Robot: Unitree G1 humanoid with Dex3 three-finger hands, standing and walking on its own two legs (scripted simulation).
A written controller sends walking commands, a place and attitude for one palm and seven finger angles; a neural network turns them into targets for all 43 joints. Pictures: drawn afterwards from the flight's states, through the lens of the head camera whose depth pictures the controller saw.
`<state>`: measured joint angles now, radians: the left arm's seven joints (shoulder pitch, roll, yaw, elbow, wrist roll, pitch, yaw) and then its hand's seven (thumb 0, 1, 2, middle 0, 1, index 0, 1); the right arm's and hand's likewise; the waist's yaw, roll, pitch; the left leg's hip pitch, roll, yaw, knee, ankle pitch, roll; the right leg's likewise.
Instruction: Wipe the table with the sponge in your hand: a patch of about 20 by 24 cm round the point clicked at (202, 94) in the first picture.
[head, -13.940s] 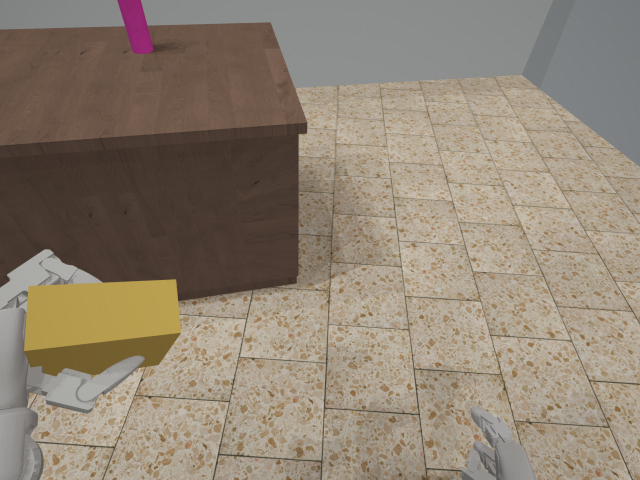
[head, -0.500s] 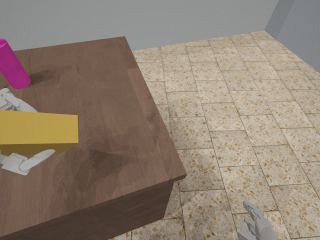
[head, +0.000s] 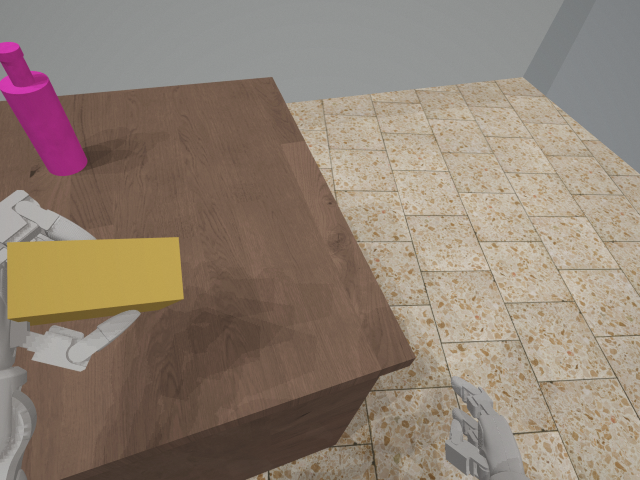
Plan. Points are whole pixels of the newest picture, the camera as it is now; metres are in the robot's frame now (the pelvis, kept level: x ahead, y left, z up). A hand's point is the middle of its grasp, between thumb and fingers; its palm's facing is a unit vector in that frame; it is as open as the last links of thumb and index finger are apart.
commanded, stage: come to a stop and stand still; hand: left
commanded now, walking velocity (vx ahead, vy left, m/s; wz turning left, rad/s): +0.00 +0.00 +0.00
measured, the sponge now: (122, 282) +0.24 +0.22 +0.16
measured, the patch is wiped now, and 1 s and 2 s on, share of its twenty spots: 0.00 0.00 0.00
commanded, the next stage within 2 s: look again from close up in 0.04 s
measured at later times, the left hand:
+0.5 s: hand (98, 321) +0.20 +0.23 +0.16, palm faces +0.41 -0.83 -0.36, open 9.6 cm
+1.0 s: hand (44, 234) +0.24 +0.27 +0.21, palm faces +0.54 -0.70 -0.47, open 9.6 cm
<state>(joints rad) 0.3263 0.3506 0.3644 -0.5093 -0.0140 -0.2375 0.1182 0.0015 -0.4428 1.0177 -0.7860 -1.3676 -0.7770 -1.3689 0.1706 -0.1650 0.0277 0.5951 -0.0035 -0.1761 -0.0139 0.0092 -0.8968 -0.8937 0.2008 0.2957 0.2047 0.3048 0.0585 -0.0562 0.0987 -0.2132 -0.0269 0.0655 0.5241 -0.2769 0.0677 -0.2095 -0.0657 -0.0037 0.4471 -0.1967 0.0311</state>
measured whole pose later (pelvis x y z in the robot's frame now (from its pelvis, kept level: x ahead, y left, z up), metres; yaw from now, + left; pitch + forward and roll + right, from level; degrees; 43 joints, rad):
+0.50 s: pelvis -0.01 -0.03 +0.00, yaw +1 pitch -2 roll -1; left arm 0.41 0.35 0.34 -0.44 -0.01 -0.21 0.11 0.00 -0.44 1.02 -0.79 -1.37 -0.78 -1.37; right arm 0.21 -0.20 0.01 0.60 0.01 -0.13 -0.05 0.01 -0.90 -0.89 0.20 0.30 0.20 0.30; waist 0.04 -0.01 0.06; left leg -0.22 0.01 0.04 0.49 -0.24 0.04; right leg -0.20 -0.04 -0.03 0.40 -0.16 0.04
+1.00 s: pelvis +0.00 -0.04 +0.00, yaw +2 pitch +0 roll -1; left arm 0.16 0.57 0.49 -0.29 -0.02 -0.27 0.11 0.00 -0.45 1.02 -0.79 -1.36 -0.78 -1.36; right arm 0.24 -0.21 0.05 0.58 0.00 -0.17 -0.03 0.01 -0.90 -0.89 0.20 0.30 0.20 0.30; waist 0.05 -0.04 0.07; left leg -0.28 -0.01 0.01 0.54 -0.27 0.02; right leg -0.27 -0.03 -0.02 0.49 -0.23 0.02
